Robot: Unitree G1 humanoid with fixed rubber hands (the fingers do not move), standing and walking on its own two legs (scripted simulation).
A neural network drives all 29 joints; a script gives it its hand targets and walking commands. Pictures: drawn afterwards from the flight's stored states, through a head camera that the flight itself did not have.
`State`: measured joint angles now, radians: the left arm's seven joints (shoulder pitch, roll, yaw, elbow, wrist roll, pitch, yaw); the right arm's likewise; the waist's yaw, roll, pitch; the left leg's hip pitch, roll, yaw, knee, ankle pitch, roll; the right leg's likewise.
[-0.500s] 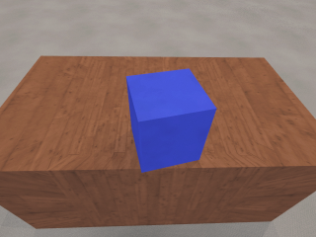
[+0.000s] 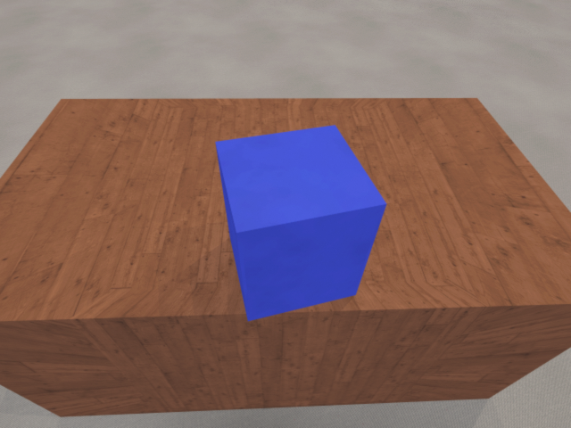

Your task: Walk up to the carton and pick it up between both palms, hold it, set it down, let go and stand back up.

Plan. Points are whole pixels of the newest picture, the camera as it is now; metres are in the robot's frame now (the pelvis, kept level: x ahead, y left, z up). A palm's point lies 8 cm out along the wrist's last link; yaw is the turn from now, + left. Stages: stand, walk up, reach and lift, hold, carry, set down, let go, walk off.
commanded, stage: stand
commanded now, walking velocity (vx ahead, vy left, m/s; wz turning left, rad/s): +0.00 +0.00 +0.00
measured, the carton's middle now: (291, 224) +0.45 +0.00 +0.01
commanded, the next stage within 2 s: none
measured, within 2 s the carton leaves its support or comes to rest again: neither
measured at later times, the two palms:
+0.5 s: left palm out of the picture +0.03 +0.22 -0.15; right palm out of the picture +0.02 -0.22 -0.13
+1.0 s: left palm out of the picture +0.00 +0.23 -0.15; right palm out of the picture +0.00 -0.22 -0.13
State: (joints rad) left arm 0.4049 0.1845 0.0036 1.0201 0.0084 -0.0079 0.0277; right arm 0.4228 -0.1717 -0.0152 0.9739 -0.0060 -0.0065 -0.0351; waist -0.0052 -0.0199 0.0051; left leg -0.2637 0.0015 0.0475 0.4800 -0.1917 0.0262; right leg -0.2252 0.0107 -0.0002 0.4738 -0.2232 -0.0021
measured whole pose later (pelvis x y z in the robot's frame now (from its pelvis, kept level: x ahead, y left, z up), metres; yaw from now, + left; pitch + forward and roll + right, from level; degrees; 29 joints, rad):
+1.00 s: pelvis +0.03 +0.01 +0.01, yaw +0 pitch -1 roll +0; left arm 0.34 0.17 -0.02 1.10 0.00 -0.01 0.05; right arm 0.37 -0.14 0.01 1.05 0.00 -0.01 -0.05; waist 0.00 -0.03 0.02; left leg -0.20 -0.01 0.05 0.41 -0.20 0.03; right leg -0.16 -0.01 0.00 0.41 -0.23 0.01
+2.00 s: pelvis +0.04 +0.00 +0.01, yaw -1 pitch -1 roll +0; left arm 0.33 0.15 -0.02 1.09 0.00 -0.01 0.05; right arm 0.34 -0.14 0.01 1.07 0.00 -0.02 -0.05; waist 0.00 -0.01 0.02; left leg -0.16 -0.01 0.07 0.40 -0.22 0.03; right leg -0.13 0.00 0.02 0.40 -0.25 0.01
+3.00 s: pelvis +0.04 +0.00 +0.01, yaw -1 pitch -1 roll +0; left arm 0.33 0.15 -0.03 1.12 0.00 -0.02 0.05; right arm 0.35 -0.13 0.01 1.09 0.00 -0.02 -0.05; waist 0.00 -0.02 0.03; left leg -0.18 0.00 0.06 0.40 -0.21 0.02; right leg -0.15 0.00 0.01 0.40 -0.24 0.00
